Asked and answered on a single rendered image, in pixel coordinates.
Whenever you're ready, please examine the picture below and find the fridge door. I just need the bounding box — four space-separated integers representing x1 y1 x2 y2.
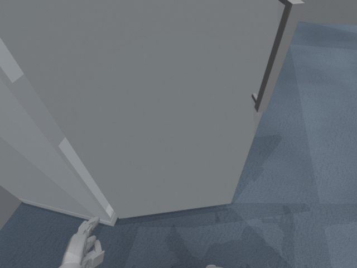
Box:
0 0 285 219

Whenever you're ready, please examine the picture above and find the robot left hand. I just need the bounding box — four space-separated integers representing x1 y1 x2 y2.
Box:
61 217 105 268

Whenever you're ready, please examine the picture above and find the handle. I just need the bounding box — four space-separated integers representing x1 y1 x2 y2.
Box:
252 0 305 113

